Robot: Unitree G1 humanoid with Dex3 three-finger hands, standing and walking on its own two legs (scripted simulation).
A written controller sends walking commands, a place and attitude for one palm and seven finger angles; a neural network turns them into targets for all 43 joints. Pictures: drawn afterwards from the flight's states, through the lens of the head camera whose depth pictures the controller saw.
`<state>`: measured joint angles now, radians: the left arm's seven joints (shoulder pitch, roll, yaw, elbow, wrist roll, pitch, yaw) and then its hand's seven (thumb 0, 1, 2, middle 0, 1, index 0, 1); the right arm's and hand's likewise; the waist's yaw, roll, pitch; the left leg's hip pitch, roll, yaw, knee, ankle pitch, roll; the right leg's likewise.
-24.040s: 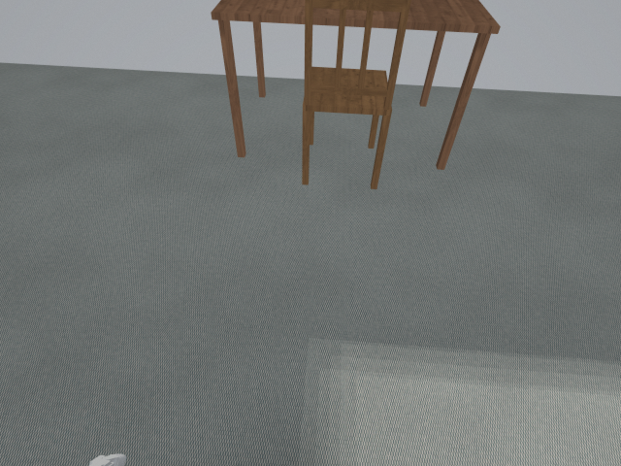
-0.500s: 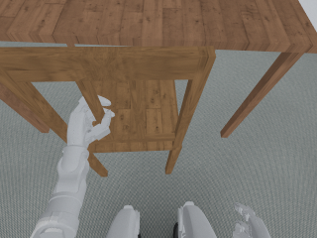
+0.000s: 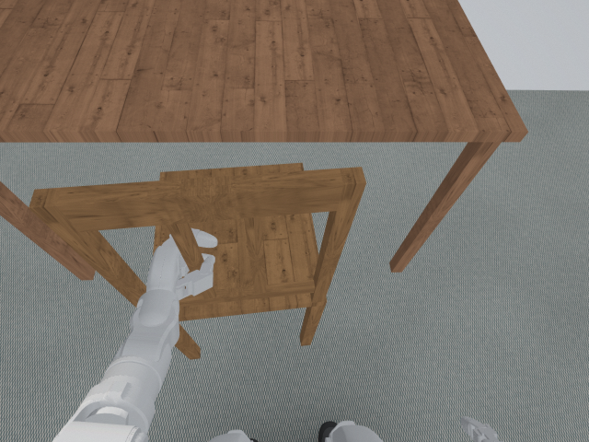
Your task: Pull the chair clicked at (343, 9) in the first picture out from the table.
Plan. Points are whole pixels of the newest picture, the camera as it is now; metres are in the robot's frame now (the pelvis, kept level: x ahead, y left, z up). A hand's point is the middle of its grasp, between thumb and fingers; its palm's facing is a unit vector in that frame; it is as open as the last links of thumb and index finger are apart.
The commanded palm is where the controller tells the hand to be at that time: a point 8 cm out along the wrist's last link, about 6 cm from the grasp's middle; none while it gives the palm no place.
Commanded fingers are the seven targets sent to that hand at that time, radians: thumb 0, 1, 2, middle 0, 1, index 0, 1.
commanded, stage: step backward, pulling the chair out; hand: left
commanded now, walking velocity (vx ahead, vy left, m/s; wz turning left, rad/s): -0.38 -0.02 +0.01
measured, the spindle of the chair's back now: (196, 263) +0.38 +0.16 -0.08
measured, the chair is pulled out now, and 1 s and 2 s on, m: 0.06 0.17 0.22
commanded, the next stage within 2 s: none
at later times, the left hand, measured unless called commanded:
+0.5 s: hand (214, 328) +0.27 +0.11 -0.06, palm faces +0.01 -0.99 -0.14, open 5.3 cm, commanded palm +0.26 +0.17 -0.06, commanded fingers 0.00 0.90 0.90 -0.50 -1.45 -0.50 -1.45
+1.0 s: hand (211, 346) +0.25 +0.11 -0.06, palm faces +0.03 -0.98 -0.18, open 5.4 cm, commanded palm +0.23 +0.17 -0.06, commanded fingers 0.00 0.90 0.90 -0.50 -1.45 -0.50 -1.45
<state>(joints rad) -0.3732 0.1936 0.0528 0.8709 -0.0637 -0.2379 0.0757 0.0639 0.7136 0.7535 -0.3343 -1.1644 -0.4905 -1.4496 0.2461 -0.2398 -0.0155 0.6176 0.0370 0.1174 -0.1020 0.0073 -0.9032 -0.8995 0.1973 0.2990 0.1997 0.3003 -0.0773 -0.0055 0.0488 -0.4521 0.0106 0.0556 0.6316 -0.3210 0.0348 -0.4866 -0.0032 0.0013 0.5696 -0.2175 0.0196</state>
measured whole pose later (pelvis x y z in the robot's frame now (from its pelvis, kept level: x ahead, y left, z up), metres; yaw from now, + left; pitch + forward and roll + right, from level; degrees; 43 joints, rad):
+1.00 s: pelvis -0.09 -0.01 +0.00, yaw +2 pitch +4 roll +2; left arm -0.40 0.12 0.02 0.96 -0.02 -0.23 0.11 0.05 0.66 0.77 -0.30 -1.21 -0.50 -1.45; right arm 0.23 -0.28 -0.01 0.74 0.03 0.00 -0.09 0.01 -0.90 -0.90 0.20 0.30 0.20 0.30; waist -0.07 -0.02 0.08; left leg -0.34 -0.01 -0.02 0.75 -0.49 -0.02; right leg -0.53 -0.09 -0.02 0.53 -0.07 0.02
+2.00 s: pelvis -0.13 +0.00 -0.01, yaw +0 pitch +2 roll +2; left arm -0.34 0.15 0.01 0.91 -0.02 -0.23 0.10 0.04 0.65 0.78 -0.31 -1.23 -0.50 -1.45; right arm 0.27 -0.24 -0.02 0.70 0.03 0.05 -0.10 0.01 -0.90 -0.90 0.20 0.30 0.20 0.30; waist -0.05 -0.02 0.08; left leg -0.29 0.03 0.05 0.63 -0.37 -0.04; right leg -0.54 -0.09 -0.01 0.56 -0.06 0.02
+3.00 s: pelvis -0.15 +0.01 +0.00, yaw +0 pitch +3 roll +1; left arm -0.38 0.13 -0.01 0.96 -0.01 -0.24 0.10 0.04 0.64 0.78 -0.30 -1.25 -0.50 -1.45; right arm 0.23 -0.23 -0.02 0.73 0.03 0.04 -0.10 0.01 -0.90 -0.90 0.20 0.30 0.20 0.30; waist -0.04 0.01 0.08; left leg -0.31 0.03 0.05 0.60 -0.34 -0.03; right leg -0.49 -0.08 -0.02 0.50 -0.06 0.03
